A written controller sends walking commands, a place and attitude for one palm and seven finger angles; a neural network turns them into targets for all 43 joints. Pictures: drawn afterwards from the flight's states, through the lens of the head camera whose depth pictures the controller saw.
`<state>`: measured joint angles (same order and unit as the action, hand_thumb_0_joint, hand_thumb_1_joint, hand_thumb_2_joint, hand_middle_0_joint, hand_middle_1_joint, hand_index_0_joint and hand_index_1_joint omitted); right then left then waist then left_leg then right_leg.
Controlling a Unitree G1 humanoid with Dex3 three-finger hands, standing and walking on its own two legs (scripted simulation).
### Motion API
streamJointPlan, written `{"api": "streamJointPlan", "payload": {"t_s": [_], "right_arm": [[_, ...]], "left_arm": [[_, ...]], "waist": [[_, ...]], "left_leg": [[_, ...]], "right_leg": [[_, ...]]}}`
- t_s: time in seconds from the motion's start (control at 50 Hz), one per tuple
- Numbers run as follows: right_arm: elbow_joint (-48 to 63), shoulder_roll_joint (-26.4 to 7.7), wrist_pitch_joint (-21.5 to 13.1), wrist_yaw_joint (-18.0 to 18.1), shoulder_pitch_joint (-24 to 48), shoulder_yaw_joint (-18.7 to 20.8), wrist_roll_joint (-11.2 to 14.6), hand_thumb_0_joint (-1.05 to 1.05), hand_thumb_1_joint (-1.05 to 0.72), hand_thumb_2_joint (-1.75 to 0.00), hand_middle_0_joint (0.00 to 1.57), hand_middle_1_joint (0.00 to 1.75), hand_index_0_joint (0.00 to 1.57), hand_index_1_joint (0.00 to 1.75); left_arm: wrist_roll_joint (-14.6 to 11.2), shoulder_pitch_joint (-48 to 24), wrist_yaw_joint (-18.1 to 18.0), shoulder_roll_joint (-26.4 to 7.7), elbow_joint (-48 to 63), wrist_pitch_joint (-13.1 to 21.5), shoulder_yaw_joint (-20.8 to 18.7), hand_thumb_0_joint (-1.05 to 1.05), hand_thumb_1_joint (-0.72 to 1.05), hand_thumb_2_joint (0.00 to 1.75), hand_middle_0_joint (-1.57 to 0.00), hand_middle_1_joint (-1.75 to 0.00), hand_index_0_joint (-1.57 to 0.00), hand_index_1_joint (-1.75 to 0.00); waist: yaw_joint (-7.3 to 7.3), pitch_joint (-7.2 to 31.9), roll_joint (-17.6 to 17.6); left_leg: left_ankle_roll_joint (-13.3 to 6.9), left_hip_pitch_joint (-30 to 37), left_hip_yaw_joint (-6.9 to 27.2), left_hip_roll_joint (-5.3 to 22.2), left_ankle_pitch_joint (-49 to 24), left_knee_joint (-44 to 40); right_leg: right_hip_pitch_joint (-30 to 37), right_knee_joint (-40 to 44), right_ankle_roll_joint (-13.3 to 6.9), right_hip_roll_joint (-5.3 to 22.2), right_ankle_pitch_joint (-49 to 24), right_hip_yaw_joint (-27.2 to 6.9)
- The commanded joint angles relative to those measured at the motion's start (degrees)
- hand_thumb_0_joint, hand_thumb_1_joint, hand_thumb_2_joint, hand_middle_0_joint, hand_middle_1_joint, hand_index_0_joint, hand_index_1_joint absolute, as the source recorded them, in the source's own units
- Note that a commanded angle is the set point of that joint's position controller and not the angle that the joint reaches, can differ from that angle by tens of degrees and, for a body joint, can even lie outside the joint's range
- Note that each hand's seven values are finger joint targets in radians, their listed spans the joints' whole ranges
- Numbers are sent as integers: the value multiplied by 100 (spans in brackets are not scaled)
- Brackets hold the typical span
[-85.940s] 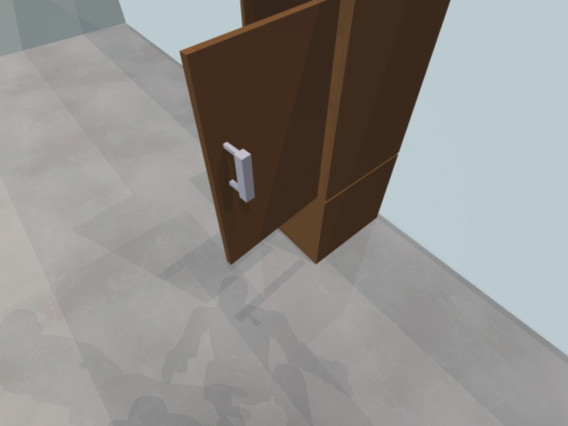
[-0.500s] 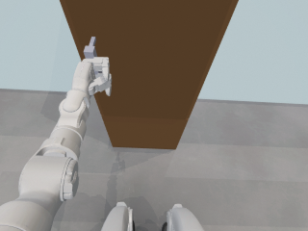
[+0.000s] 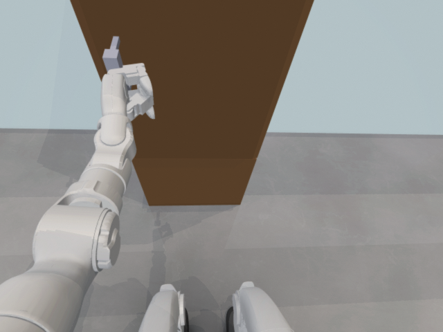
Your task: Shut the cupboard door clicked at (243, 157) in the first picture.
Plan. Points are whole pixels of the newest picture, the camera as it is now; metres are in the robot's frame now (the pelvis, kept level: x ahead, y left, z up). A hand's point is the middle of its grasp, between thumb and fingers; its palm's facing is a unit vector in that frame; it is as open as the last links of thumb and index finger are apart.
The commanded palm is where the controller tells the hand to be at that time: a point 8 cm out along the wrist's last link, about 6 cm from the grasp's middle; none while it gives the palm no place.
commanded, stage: pull the fist back off the door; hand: left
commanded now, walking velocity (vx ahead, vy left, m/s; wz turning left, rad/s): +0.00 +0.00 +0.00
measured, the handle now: (121, 73) +0.58 +0.15 +0.09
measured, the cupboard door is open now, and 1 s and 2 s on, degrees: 0 0 0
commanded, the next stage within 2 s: draw the hand back to the body in 0.54 s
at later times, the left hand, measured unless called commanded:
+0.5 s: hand (153, 122) +0.46 +0.08 +0.09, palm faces +0.02 -1.00 -0.01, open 3.1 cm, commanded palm +0.43 +0.13 +0.10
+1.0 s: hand (121, 135) +0.40 +0.12 +0.14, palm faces +0.02 -1.00 -0.03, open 3.1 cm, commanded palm +0.37 +0.17 +0.15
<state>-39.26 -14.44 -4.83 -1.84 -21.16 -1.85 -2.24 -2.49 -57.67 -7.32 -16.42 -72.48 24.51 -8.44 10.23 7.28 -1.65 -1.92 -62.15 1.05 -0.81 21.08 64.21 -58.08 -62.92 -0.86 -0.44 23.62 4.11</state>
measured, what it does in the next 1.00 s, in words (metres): rises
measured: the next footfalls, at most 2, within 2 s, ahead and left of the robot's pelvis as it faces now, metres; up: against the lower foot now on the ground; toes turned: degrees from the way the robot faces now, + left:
none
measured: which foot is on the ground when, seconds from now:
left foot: down 0.00-1.00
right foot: down 0.00-1.00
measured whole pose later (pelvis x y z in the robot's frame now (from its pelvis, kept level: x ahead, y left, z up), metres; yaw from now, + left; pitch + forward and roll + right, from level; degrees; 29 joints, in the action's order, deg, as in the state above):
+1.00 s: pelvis +0.08 -0.02 +0.06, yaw +0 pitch +8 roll +0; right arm -31.2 -13.2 0.6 1.2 -15.2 -1.7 2.6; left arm -11.0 -2.7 3.8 -10.0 -13.8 14.8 -4.0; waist 0.1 6.1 -2.7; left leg -0.4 -32.8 0.2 -0.3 22.8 47.2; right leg -30.0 -47.0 -2.3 -1.7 25.3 2.2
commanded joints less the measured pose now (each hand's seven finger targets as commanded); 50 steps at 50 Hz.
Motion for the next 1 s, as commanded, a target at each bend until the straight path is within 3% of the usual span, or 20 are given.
{"api": "streamJointPlan", "payload": {"t_s": [0.0,0.04,0.08,0.16,0.2,0.26,0.28,0.3,0.36,0.38,0.44,0.52,0.54,0.62,0.64,0.68,0.74,0.82,0.92,0.98], "right_arm": [[461,-1085,-134,20,-532,454,30,0,-90,-90,20,30,20,30],[506,-1095,-100,5,-562,476,23,0,-90,-90,20,30,20,30],[580,-1044,-18,-36,-571,468,26,0,-90,-90,20,30,20,30],[855,-920,155,-94,-503,512,54,0,-90,-90,20,30,20,30],[951,-874,244,-100,-461,555,85,0,-90,-90,20,30,20,30],[1018,-819,315,-47,-381,580,130,0,-90,-90,20,30,20,30],[1068,-777,322,-40,-312,575,146,0,-90,-90,20,30,20,30],[1056,-760,327,-27,-280,572,160,0,-90,-90,20,30,20,30],[1077,-701,314,19,-126,574,199,0,-90,-90,20,30,20,30],[1071,-698,319,31,-94,578,210,0,-90,-90,20,30,20,30],[1173,-662,306,61,44,568,252,0,-90,-90,20,30,20,30],[1082,-623,323,131,230,536,269,0,-90,-90,20,30,20,30],[1087,-628,309,164,225,544,273,0,-90,-90,20,30,20,30],[1105,-567,304,158,402,522,261,0,-90,-90,20,30,20,30],[1135,-585,307,168,395,533,259,0,-90,-90,20,30,20,30],[1307,-565,335,145,500,523,285,0,-90,-90,20,30,20,30],[1570,-549,411,153,596,459,346,0,-90,-90,20,30,20,30],[1641,-546,453,234,765,386,440,0,-90,-90,20,30,20,30],[1662,-537,254,334,975,329,468,0,-90,-90,20,30,20,30],[1653,-541,116,376,1042,295,477,0,-90,-90,20,30,20,30]], "left_arm": [[-200,-2932,292,-77,1551,452,135,0,90,90,-130,-150,-130,-150],[-212,-2383,241,-413,1564,492,-283,0,90,90,-130,-150,-130,-150],[-145,-1941,181,-519,1670,512,-429,0,90,90,-130,-150,-130,-150],[-76,-899,72,-398,2497,642,-489,0,90,90,-130,-150,-130,-150],[-130,-403,53,-265,3086,669,-429,0,90,90,-130,-150,-130,-150],[-174,200,64,-284,3760,671,-417,0,90,90,-130,-150,-130,-150],[-193,496,95,-86,3937,648,-248,0,90,90,-130,-150,-130,-150],[-223,643,121,-68,4074,620,-228,0,90,90,-130,-150,-130,-150],[-252,1120,242,220,4574,581,134,0,90,90,-130,-150,-130,-150],[-306,1287,274,231,4675,544,136,0,90,90,-130,-150,-130,-150],[-399,1917,464,504,5063,419,479,0,90,90,-130,-150,-130,-150],[-454,1608,558,557,5076,280,599,0,90,90,-130,-150,-130,-150],[-469,1563,552,407,5188,287,465,0,90,90,-130,-150,-130,-150],[-458,1698,617,571,5215,302,596,0,90,90,-130,-150,-130,-150],[-464,1854,625,453,5279,300,495,0,90,90,-130,-150,-130,-150],[-515,2525,676,226,5718,248,261,0,90,90,-130,-150,-130,-150],[-627,3527,828,29,6258,-41,132,0,90,90,-130,-150,-130,-150],[-790,3700,999,67,6631,-455,179,0,90,90,-130,-150,-130,-150],[-914,3903,1163,193,7289,-577,371,0,90,90,-130,-150,-130,-150],[-979,4247,1259,27,7553,-649,248,0,90,90,-130,-150,-130,-150]], "waist": [[254,2120,-318],[30,2302,-286],[-103,2256,-131],[-408,2485,-75],[-459,2573,189],[-514,2436,430],[-536,2347,308],[-527,2258,423],[-532,2139,133],[-525,2113,249],[-582,2027,104],[-457,1748,282],[-492,1811,258],[-583,2049,129],[-634,2134,95],[-886,2522,90],[-1045,2383,206],[-887,1439,531],[-824,1193,249],[-908,1217,171]], "left_leg": [[125,2417,668,128,1606,-1327],[116,2428,620,128,1402,-1354],[102,2303,523,134,1192,-1387],[75,2498,198,123,188,-1358],[59,2615,77,130,-276,-1330],[20,2538,-86,104,-603,-1342],[19,2582,-144,89,-696,-1363],[11,2564,-163,86,-692,-1370],[24,2931,-165,91,-964,-1400],[16,2984,-169,99,-1036,-1380],[20,3205,-168,83,-1326,-1409],[21,3103,-109,71,-1212,-1356],[17,3144,-110,65,-1303,-1320],[53,3309,-78,52,-1581,-1257],[43,3339,-86,46,-1776,-1217],[53,3510,-137,25,-2009,-1324],[22,3524,-186,-2,-2214,-1576],[13,3429,-182,31,-1562,-1932],[-3,3843,-121,26,-1238,-2171],[-8,3982,-97,11,-1209,-2289]], "right_leg": [[154,1133,-64,-107,621,-227],[382,1102,-86,-119,541,-220],[651,1132,-74,-125,446,-232],[1362,1257,-74,-173,-135,-276],[1732,1337,-47,-200,-551,-313],[2236,1431,-5,-198,-1110,-402],[2304,1469,4,-193,-1289,-415],[2361,1509,20,-182,-1347,-424],[2311,1502,8,-172,-1653,-391],[2336,1523,21,-168,-1752,-389],[2439,1541,-2,-153,-2067,-371],[2333,1563,41,-83,-2099,-413],[2383,1526,30,-86,-2180,-424],[2438,1411,8,-55,-2455,-415],[2515,1367,-5,-59,-2640,-430],[2991,1383,-3,-44,-2989,-456],[3574,1547,10,-43,-3466,-463],[3497,1997,78,-26,-2927,-439],[3398,2287,42,-52,-2197,-364],[3555,2382,27,-38,-2089,-376]]}}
